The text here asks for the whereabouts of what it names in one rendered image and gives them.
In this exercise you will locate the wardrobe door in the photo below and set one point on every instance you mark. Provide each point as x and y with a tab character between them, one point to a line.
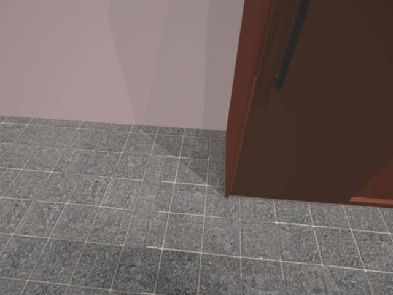
381	185
329	130

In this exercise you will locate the handle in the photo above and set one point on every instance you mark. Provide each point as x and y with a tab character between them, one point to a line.
293	38

